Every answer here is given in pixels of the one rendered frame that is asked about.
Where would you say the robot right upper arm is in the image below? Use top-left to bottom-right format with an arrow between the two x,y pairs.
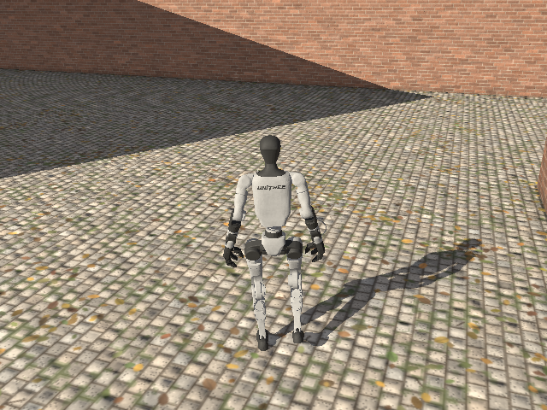
289,172 -> 314,219

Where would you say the robot left upper arm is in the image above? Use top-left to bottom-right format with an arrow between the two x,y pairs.
232,173 -> 254,221

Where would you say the robot torso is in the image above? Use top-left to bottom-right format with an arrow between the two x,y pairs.
252,169 -> 291,256

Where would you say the left robot forearm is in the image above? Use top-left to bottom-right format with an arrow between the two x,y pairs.
225,209 -> 241,249

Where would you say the right robot hand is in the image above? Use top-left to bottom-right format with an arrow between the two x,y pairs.
305,241 -> 325,262

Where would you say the left robot thigh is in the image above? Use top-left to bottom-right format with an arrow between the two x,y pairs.
244,238 -> 266,300

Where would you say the left robot hand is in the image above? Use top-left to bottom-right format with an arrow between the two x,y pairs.
223,246 -> 244,267

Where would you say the right robot forearm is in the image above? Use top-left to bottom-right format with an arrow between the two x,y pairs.
305,206 -> 322,244

